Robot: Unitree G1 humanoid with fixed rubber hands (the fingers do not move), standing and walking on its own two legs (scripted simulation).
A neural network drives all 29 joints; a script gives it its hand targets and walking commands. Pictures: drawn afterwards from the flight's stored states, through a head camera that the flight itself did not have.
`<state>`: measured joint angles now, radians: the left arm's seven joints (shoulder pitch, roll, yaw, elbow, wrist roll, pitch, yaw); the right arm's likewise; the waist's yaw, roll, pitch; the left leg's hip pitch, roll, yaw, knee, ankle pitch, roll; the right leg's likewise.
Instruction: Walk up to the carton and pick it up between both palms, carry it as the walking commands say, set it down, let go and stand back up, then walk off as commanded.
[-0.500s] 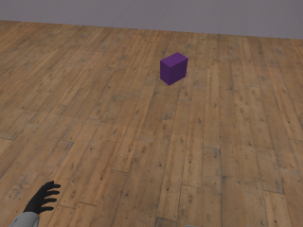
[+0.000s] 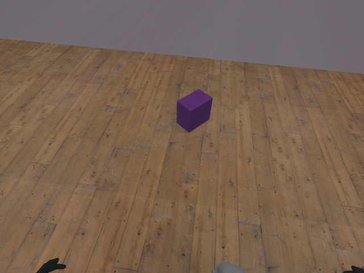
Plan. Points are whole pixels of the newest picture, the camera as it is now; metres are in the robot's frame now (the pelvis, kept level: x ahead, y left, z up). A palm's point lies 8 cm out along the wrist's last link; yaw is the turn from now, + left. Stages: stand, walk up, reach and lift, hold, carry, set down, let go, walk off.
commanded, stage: walk up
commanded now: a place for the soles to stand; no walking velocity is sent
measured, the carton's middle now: (193, 110) +1.33 -0.12 -0.66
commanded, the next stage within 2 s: none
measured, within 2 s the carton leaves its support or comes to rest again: neither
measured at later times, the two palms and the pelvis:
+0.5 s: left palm (68, 212) +0.29 +0.30 -0.07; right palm (317, 185) +0.36 -0.38 -0.08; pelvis +0.25 -0.05 +0.00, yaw +2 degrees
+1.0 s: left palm (113, 120) +0.61 +0.25 -0.07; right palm (321, 148) +0.51 -0.46 -0.09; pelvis +0.47 -0.10 -0.02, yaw +1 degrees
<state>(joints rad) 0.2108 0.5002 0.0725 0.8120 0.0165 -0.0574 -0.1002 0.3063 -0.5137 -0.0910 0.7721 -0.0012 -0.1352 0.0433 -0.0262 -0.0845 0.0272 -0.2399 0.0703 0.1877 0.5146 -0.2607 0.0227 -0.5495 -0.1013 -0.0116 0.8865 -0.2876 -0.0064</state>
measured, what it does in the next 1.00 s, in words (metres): walks ahead: right foot, then left foot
